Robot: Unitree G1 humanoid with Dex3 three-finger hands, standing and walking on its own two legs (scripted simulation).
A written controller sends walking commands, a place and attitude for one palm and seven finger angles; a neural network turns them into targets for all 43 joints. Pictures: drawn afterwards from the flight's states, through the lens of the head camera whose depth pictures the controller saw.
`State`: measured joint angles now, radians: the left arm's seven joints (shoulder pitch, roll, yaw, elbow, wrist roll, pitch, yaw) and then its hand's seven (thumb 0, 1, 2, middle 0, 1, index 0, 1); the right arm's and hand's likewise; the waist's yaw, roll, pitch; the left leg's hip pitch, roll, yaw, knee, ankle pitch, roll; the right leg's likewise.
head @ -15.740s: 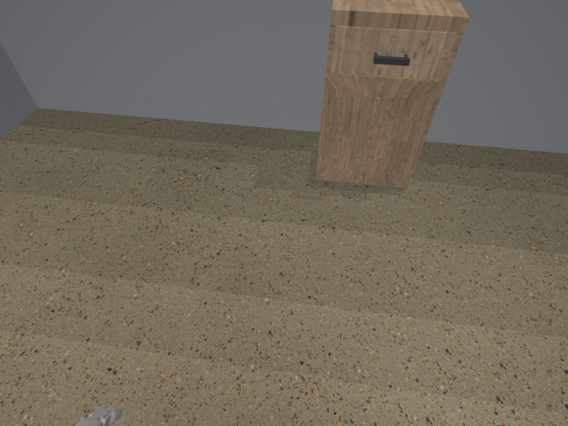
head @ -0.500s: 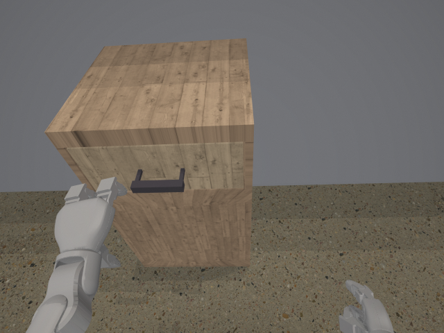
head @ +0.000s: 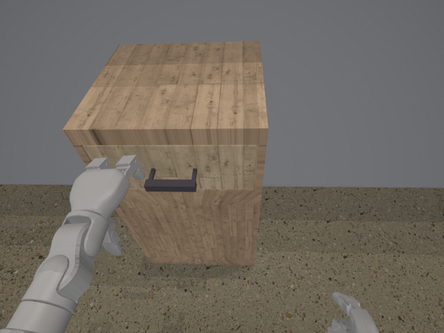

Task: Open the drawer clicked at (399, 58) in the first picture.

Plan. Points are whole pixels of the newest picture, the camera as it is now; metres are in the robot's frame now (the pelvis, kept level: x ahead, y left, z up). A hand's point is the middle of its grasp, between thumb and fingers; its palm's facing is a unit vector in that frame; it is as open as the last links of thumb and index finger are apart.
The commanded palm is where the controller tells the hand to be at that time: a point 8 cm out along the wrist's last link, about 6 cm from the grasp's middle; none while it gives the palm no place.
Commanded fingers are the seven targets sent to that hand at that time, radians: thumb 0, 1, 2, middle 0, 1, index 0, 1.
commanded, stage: raise the hand with hooked fingers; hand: left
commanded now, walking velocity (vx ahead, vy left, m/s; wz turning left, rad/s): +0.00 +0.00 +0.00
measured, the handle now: (172, 178) +0.49 +0.21 -0.08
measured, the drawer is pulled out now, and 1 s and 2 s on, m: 0.00 0.00 0.00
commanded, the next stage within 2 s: move the hooked fingers above the handle in 0.20 s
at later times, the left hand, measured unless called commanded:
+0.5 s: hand (135, 208) +0.31 +0.21 +0.05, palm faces -0.03 -0.07 -1.00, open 13.8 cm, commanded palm +0.29 +0.22 +0.12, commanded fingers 0.00 -0.50 0.30 -0.30 -1.20 -0.30 -1.20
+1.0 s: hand (150, 189) +0.38 +0.20 +0.03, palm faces +0.02 -0.06 -1.00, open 13.8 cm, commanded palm +0.35 +0.22 +0.08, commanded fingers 0.00 -0.50 0.30 -0.30 -1.20 -0.30 -1.20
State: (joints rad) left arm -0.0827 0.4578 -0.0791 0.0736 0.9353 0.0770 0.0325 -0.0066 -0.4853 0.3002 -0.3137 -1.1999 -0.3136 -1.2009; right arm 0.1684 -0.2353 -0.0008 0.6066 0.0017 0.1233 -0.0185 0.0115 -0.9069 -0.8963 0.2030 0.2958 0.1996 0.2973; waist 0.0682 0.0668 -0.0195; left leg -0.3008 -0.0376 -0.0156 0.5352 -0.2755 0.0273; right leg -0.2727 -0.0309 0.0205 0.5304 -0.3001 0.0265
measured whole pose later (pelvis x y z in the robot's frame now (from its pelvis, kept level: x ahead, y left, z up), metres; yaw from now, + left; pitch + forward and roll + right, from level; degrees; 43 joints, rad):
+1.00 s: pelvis +0.01 -0.02 -0.01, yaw +0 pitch +9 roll +1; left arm -0.28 0.41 -0.08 0.41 1.02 0.00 0.23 0.00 -0.49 0.30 -0.32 -1.20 -0.32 -1.20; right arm 0.21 -0.24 -0.05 0.65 0.01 0.11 -0.04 0.01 -0.91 -0.90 0.20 0.30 0.20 0.30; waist 0.03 0.05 -0.08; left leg -0.48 -0.01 -0.02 0.66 -0.35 0.00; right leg -0.47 -0.01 0.02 0.68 -0.38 0.00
